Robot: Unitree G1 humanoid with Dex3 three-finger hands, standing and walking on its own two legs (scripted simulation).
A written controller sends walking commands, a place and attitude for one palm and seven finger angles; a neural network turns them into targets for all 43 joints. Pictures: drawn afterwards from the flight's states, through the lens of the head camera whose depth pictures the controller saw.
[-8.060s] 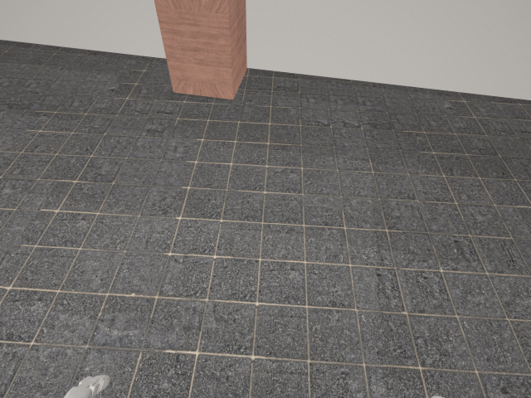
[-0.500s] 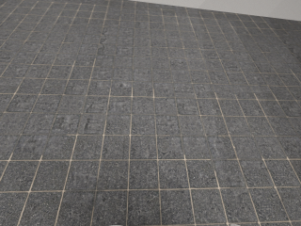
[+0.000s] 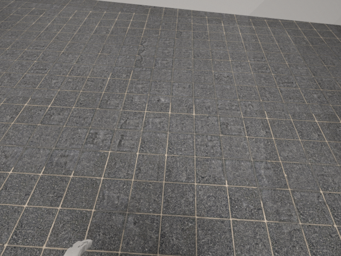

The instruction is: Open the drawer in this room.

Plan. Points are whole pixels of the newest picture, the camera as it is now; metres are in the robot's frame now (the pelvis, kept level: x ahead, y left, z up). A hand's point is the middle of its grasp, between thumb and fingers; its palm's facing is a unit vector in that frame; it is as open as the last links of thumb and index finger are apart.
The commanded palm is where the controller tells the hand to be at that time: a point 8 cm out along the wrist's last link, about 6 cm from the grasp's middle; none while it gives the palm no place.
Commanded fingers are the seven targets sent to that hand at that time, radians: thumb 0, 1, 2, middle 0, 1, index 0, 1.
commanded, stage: turn or walk to find it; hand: left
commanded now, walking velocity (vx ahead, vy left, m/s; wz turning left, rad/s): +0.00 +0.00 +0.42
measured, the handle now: out of the picture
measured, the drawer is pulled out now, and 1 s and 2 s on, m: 0.00 0.00 0.00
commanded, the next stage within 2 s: none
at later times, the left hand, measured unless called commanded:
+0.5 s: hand out of the picture -0.05 +0.16 -0.16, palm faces +0.29 -0.92 -0.25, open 7.3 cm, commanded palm none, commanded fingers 0.00 0.90 0.90 -0.20 -0.30 -0.20 -0.30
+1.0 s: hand out of the picture -0.08 +0.23 -0.16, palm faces +0.45 -0.86 -0.24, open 7.4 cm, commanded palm none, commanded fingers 0.00 0.90 0.90 -0.20 -0.30 -0.20 -0.30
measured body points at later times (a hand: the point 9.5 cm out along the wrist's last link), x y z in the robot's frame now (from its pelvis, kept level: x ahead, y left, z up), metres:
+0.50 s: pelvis -0.04 -0.04 +0.00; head +0.00 -0.05 +0.45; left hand -0.06 +0.21 -0.14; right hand +0.08 -0.28 -0.16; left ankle -0.10 +0.11 -0.69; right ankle -0.02 -0.14 -0.74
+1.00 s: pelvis -0.08 +0.00 +0.00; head -0.06 +0.02 +0.45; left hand -0.11 +0.27 -0.15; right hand +0.09 -0.20 -0.14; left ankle -0.09 +0.09 -0.74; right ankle -0.02 -0.16 -0.68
